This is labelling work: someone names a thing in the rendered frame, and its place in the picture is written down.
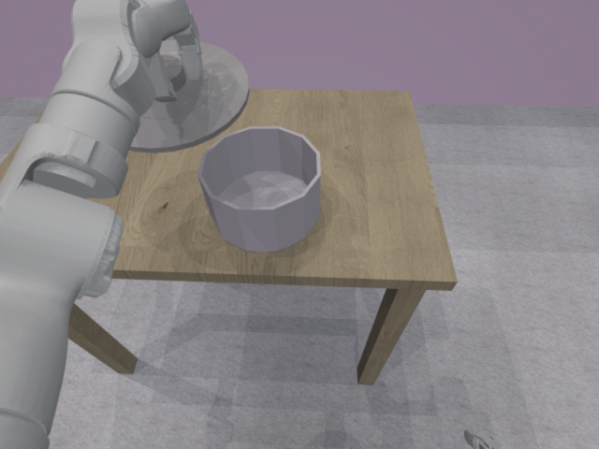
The robot left hand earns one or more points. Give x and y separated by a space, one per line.
176 20

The pot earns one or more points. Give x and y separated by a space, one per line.
262 187

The lid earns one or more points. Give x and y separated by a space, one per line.
203 109

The knob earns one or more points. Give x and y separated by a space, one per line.
175 72

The table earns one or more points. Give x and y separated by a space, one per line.
379 222

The robot left upper arm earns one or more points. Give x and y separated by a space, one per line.
54 248

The robot left forearm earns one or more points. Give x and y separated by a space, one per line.
81 142

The robot right hand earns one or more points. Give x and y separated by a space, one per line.
481 441

